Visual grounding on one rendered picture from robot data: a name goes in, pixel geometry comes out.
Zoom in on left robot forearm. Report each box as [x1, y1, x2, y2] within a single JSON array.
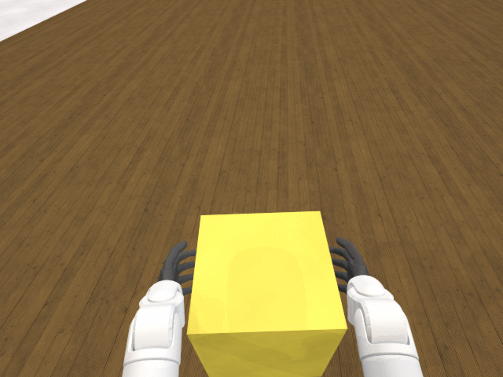
[[122, 280, 185, 377]]

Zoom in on carton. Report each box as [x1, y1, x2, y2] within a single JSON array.
[[187, 211, 347, 377]]

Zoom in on right robot forearm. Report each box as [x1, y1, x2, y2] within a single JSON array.
[[347, 275, 423, 377]]

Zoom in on robot left hand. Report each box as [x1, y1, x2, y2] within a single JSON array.
[[157, 241, 196, 296]]

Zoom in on robot right hand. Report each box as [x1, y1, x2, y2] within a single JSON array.
[[329, 237, 370, 293]]

